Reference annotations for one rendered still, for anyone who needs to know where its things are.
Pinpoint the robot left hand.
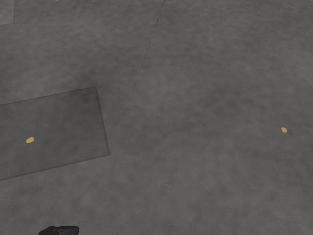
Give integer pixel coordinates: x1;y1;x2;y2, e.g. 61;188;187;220
38;225;79;235

